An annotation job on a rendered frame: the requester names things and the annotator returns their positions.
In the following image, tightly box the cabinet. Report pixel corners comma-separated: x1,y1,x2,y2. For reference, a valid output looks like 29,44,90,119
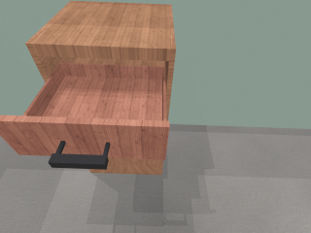
25,0,176,175

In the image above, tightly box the handle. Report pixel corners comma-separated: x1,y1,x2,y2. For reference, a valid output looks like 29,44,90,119
48,141,110,170

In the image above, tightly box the drawer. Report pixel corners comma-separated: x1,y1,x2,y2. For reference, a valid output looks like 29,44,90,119
0,62,170,160

